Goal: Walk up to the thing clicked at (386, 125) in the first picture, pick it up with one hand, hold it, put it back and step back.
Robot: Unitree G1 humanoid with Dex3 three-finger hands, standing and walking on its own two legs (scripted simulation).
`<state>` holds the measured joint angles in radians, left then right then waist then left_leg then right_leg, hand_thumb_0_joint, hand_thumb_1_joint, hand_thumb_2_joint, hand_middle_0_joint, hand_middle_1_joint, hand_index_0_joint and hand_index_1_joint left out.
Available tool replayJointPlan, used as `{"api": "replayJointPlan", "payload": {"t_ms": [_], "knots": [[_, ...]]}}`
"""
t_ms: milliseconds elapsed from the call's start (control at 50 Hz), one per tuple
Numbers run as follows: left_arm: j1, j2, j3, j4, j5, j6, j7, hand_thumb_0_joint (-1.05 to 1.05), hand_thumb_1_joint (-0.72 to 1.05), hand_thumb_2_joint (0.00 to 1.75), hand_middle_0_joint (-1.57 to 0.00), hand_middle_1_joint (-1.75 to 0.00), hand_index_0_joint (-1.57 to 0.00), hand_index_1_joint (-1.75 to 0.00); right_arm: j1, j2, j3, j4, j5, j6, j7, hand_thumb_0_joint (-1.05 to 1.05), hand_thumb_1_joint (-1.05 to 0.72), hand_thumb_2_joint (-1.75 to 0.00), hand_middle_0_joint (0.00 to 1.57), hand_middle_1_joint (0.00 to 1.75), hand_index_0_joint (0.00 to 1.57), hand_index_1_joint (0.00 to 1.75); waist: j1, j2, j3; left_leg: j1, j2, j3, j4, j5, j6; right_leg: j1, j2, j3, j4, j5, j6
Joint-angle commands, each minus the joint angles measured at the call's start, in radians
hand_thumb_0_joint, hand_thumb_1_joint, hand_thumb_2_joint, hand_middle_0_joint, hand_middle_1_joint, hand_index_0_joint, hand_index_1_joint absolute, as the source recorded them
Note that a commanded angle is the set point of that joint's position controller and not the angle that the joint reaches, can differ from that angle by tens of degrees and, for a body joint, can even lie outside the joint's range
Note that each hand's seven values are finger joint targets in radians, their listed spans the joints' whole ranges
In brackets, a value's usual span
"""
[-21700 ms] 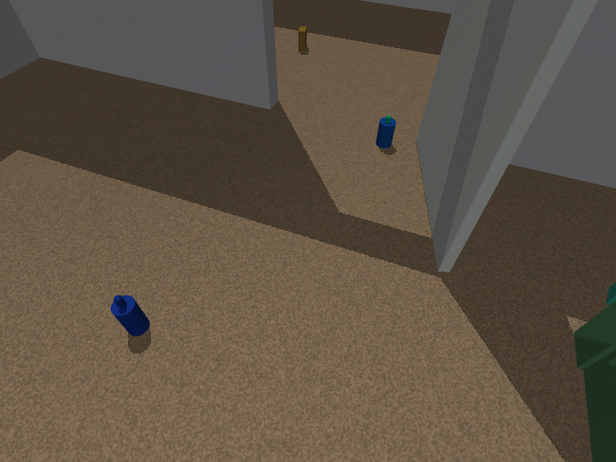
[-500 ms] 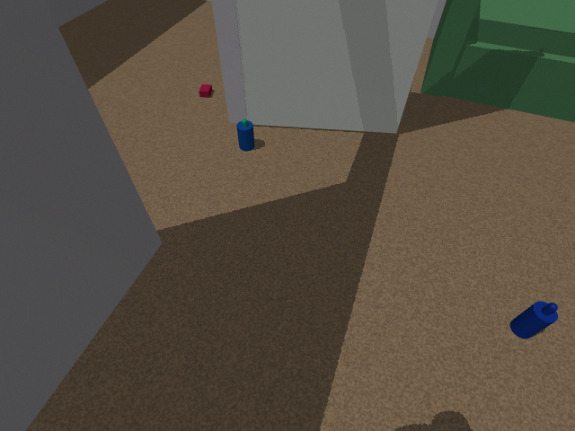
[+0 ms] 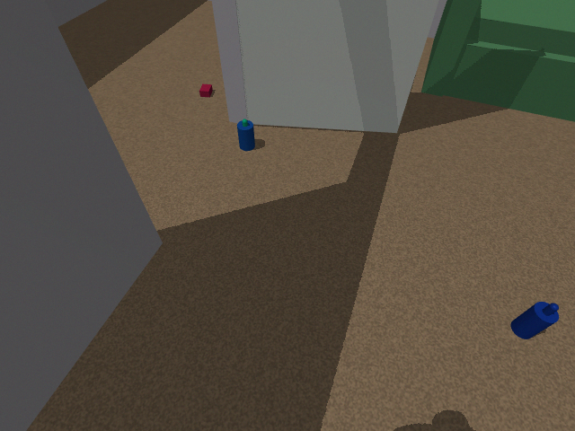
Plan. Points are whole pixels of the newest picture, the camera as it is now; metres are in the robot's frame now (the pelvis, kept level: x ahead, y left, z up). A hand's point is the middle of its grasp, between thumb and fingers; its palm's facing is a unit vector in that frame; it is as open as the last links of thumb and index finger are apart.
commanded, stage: stand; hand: left
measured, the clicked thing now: (246, 133) +1.56 +0.21 -0.69
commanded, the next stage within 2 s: walk up in 0.42 s
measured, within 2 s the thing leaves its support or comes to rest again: neither
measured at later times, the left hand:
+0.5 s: hand out of the picture +0.07 +0.26 -0.15, palm faces -0.05 -0.94 -0.34, open 7.4 cm
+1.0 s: hand (154, 395) +0.18 +0.22 -0.14, palm faces +0.02 -0.93 -0.38, open 7.4 cm
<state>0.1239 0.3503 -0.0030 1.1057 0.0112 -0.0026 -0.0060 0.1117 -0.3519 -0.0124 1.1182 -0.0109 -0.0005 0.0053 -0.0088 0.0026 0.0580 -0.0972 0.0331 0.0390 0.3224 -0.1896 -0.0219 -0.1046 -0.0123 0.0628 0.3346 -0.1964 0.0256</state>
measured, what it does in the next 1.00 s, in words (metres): walks ahead: right foot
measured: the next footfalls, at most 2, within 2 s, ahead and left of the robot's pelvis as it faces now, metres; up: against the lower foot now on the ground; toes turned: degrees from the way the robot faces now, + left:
right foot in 0.68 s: +0.14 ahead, -0.18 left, +0.00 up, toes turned -6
left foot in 1.12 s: +0.39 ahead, +0.09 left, +0.00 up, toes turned +5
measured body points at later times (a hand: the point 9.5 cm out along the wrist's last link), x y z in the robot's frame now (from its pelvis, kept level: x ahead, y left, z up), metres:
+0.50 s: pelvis +0.00 +0.00 +0.00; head +0.01 +0.00 +0.45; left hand +0.08 +0.31 -0.13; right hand +0.06 -0.31 -0.13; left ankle -0.01 +0.13 -0.74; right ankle -0.01 -0.13 -0.73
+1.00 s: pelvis +0.16 -0.06 -0.01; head +0.16 -0.07 +0.44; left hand +0.18 +0.27 -0.12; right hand +0.22 -0.39 -0.13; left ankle +0.28 +0.08 -0.71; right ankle +0.10 -0.17 -0.75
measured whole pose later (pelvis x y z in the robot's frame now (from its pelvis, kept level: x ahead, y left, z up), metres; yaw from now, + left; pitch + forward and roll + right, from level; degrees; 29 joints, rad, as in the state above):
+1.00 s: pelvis +0.16 -0.06 -0.01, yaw +0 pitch -2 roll -2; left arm 0.32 0.39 0.08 0.95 0.02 -0.08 -0.06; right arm 0.25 -0.43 -0.08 0.96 -0.03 -0.01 0.10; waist 0.03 0.06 0.05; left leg -0.52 0.06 -0.06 0.77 -0.19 -0.02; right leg -0.01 0.01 -0.11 0.34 -0.29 -0.02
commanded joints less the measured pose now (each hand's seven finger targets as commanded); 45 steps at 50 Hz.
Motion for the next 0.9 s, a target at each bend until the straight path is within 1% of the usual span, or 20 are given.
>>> {"api": "replayJointPlan", "payload": {"t_ms": [0, 380, 400, 420, 440, 460, 480, 500, 560, 600, 620, 640, 660, 680, 700, 720, 760, 780, 820, 880], "knots": [[-0.035, 0.222, 0.04, -0.057, -0.001, -0.025, 0.018, 0.0, 0.9, 0.9, -0.2, -0.3, -0.2, -0.3, -0.023, -0.209, -0.041, -0.06, 0.002, -0.024, -0.011, 0.0, -0.9, -0.9, 0.2, 0.3, 0.2, 0.3, -0.001, -0.013, -0.075, 0.045, 0.105, -0.078, -0.041, 0.145, 0.035, -0.025, -0.105, 0.058, -0.04, 0.209, -0.047], [-0.028, 0.211, 0.039, -0.055, -0.002, -0.023, 0.016, 0.0, 0.9, 0.9, -0.2, -0.3, -0.2, -0.3, -0.028, -0.215, -0.041, -0.056, 0.003, -0.026, -0.011, 0.0, -0.9, -0.9, 0.2, 0.3, 0.2, 0.3, 0.006, -0.001, -0.066, 0.04, 0.108, -0.08, -0.048, 0.126, 0.038, -0.028, -0.103, 0.056, -0.047, 0.179, -0.045], [0.011, 0.308, 0.104, -0.115, 0.018, -0.034, -0.015, 0.0, 0.9, 0.9, -0.2, -0.3, -0.2, -0.3, 0.044, -0.31, -0.108, -0.117, -0.018, -0.047, 0.012, 0.0, -0.9, -0.9, 0.2, 0.3, 0.2, 0.3, -0.008, -0.004, -0.181, 0.108, 0.098, -0.109, 0.01, -0.399, 0.112, -0.069, -0.04, 0.047, 0.051, -0.325, -0.078], [-0.04, 0.299, 0.106, -0.122, 0.03, -0.032, -0.029, 0.0, 0.9, 0.9, -0.2, -0.3, -0.2, -0.3, 0.096, -0.337, -0.127, -0.091, -0.026, -0.05, 0.02, 0.0, -0.9, -0.9, 0.2, 0.3, 0.2, 0.3, -0.041, 0.057, -0.104, 0.111, 0.144, -0.182, -0.054, -0.621, 0.146, -0.254, -0.023, 0.02, 0.148, -0.452, -0.077], [-0.103, 0.267, 0.106, -0.153, 0.033, -0.029, -0.042, 0.0, 0.9, 0.9, -0.2, -0.3, -0.2, -0.3, 0.114, -0.357, -0.146, -0.1, -0.026, -0.05, 0.024, 0.0, -0.9, -0.9, 0.2, 0.3, 0.2, 0.3, -0.07, 0.154, -0.002, 0.116, 0.254, -0.305, -0.166, -0.694, 0.199, -0.422, 0.009, -0.053, 0.322, -0.354, -0.055], [-0.132, 0.263, 0.109, -0.183, 0.037, -0.029, -0.046, 0.0, 0.9, 0.9, -0.2, -0.3, -0.2, -0.3, 0.125, -0.373, -0.157, -0.118, -0.028, -0.056, 0.026, 0.0, -0.9, -0.9, 0.2, 0.3, 0.2, 0.3, -0.084, 0.181, 0.073, 0.114, 0.383, -0.424, -0.238, -0.648, 0.268, -0.564, -0.018, -0.042, 0.481, -0.312, -0.044], [-0.142, 0.261, 0.108, -0.192, 0.035, -0.037, -0.048, 0.0, 0.9, 0.9, -0.2, -0.3, -0.2, -0.3, 0.136, -0.36, -0.156, -0.129, -0.03, -0.066, 0.027, 0.0, -0.9, -0.9, 0.2, 0.3, 0.2, 0.3, -0.075, 0.104, 0.103, 0.1, 0.401, -0.439, -0.232, -0.551, 0.281, -0.593, -0.057, 0.011, 0.49, -0.291, -0.044], [-0.119, 0.264, 0.11, -0.19, 0.03, -0.044, -0.057, 0.0, 0.9, 0.9, -0.2, -0.3, -0.2, -0.3, 0.125, -0.333, -0.149, -0.141, -0.025, -0.073, 0.025, 0.0, -0.9, -0.9, 0.2, 0.3, 0.2, 0.3, -0.051, 0.061, 0.07, 0.107, 0.363, -0.384, -0.213, -0.486, 0.268, -0.566, -0.075, 0.025, 0.502, -0.26, -0.046], [0.021, 0.254, 0.114, -0.181, 0.016, -0.043, -0.086, 0.0, 0.9, 0.9, -0.2, -0.3, -0.2, -0.3, -0.009, -0.344, -0.153, -0.21, -0.035, -0.073, 0.035, 0.0, -0.9, -0.9, 0.2, 0.3, 0.2, 0.3, 0.025, 0.189, -0.007, 0.02, 0.283, -0.201, -0.185, -0.425, 0.219, -0.347, -0.084, -0.042, 0.372, -0.225, -0.038], [0.059, 0.254, 0.126, -0.168, 0.02, -0.046, -0.088, 0.0, 0.9, 0.9, -0.2, -0.3, -0.2, -0.3, -0.035, -0.327, -0.149, -0.229, -0.04, -0.064, 0.041, 0.0, -0.9, -0.9, 0.2, 0.3, 0.2, 0.3, 0.043, 0.192, -0.007, -0.156, 0.216, -0.097, -0.112, -0.422, 0.183, -0.126, -0.051, -0.1, 0.272, -0.142, -0.035], [0.158, 0.251, 0.135, -0.141, 0.02, -0.048, -0.082, 0.0, 0.9, 0.9, -0.2, -0.3, -0.2, -0.3, -0.072, -0.319, -0.149, -0.238, -0.038, -0.058, 0.043, 0.0, -0.9, -0.9, 0.2, 0.3, 0.2, 0.3, 0.102, 0.165, -0.02, -0.244, 0.185, -0.043, -0.012, -0.459, 0.167, 0.021, -0.036, -0.134, 0.218, -0.033, -0.038], [0.265, 0.282, 0.148, -0.102, 0.024, -0.056, -0.07, 0.0, 0.9, 0.9, -0.2, -0.3, -0.2, -0.3, -0.071, -0.277, -0.134, -0.248, -0.042, -0.052, 0.043, 0.0, -0.9, -0.9, 0.2, 0.3, 0.2, 0.3, 0.141, 0.036, -0.061, -0.349, 0.121, 0.014, 0.19, -0.465, 0.147, 0.185, -0.004, -0.147, 0.183, -0.047, -0.034], [0.378, 0.358, 0.176, -0.072, 0.032, -0.066, -0.051, 0.0, 0.9, 0.9, -0.2, -0.3, -0.2, -0.3, -0.028, -0.187, -0.104, -0.258, -0.044, -0.047, 0.042, 0.0, -0.9, -0.9, 0.2, 0.3, 0.2, 0.3, 0.192, -0.266, -0.086, -0.552, 0.017, 0.097, 0.529, -0.528, 0.109, 0.327, -0.058, -0.004, 0.082, -0.292, -0.057], [0.389, 0.437, 0.194, -0.12, 0.042, -0.075, -0.035, 0.0, 0.9, 0.9, -0.2, -0.3, -0.2, -0.3, -0.035, -0.152, -0.082, -0.291, -0.028, -0.043, 0.046, 0.0, -0.9, -0.9, 0.2, 0.3, 0.2, 0.3, 0.204, -0.388, -0.041, -0.708, -0.083, -0.03, 0.812, -0.465, 0.07, 0.221, -0.306, 0.477, -0.179, -0.724, -0.134], [0.249, 0.453, 0.174, -0.171, 0.027, -0.079, -0.031, 0.0, 0.9, 0.9, -0.2, -0.3, -0.2, -0.3, -0.027, -0.24, -0.108, -0.282, -0.011, -0.035, 0.044, 0.0, -0.9, -0.9, 0.2, 0.3, 0.2, 0.3, 0.136, -0.201, 0.028, -0.625, -0.039, -0.194, 0.851, -0.338, 0.056, 0.017, -0.415, 0.67, -0.313, -0.861, -0.184], [0.142, 0.438, 0.167, -0.209, 0.019, -0.084, -0.032, 0.0, 0.9, 0.9, -0.2, -0.3, -0.2, -0.3, 0.015, -0.294, -0.122, -0.252, -0.003, -0.041, 0.046, 0.0, -0.9, -0.9, 0.2, 0.3, 0.2, 0.3, 0.075, -0.113, 0.085, -0.609, 0.002, -0.217, 0.849, -0.246, 0.065, -0.042, -0.394, 0.586, -0.295, -0.783, -0.2], [0.048, 0.368, 0.151, -0.23, 0.008, -0.091, -0.026, 0.0, 0.9, 0.9, -0.2, -0.3, -0.2, -0.3, 0.122, -0.306, -0.122, -0.199, 0.006, -0.045, 0.048, 0.0, -0.9, -0.9, 0.2, 0.3, 0.2, 0.3, 0.004, -0.114, 0.076, -0.521, 0.041, -0.205, 0.777, -0.126, 0.04, -0.076, -0.28, 0.324, -0.241, -0.541, -0.155], [0.055, 0.343, 0.145, -0.232, 0.004, -0.093, -0.027, 0.0, 0.9, 0.9, -0.2, -0.3, -0.2, -0.3, 0.15, -0.297, -0.119, -0.184, 0.006, -0.045, 0.053, 0.0, -0.9, -0.9, 0.2, 0.3, 0.2, 0.3, -0.003, -0.124, 0.057, -0.477, 0.038, -0.188, 0.733, -0.099, 0.04, -0.083, -0.25, 0.233, -0.228, -0.446, -0.158], [0.067, 0.326, 0.14, -0.237, 0.005, -0.102, -0.028, 0.0, 0.9, 0.9, -0.2, -0.3, -0.2, -0.3, 0.168, -0.279, -0.123, -0.185, -0.003, -0.041, 0.067, 0.0, -0.9, -0.9, 0.2, 0.3, 0.2, 0.3, -0.004, -0.122, 0.069, -0.458, 0.039, -0.176, 0.668, -0.057, 0.014, -0.104, -0.242, 0.131, -0.235, -0.352, -0.188], [0.115, 0.335, 0.15, -0.245, 0.003, -0.111, -0.024, 0.0, 0.9, 0.9, -0.2, -0.3, -0.2, -0.3, 0.102, -0.269, -0.12, -0.225, -0.012, -0.043, 0.081, 0.0, -0.9, -0.9, 0.2, 0.3, 0.2, 0.3, 0.033, -0.105, 0.095, -0.512, 0.043, -0.151, 0.53, -0.026, 0.001, -0.046, -0.253, 0.09, -0.24, -0.321, -0.212]]}}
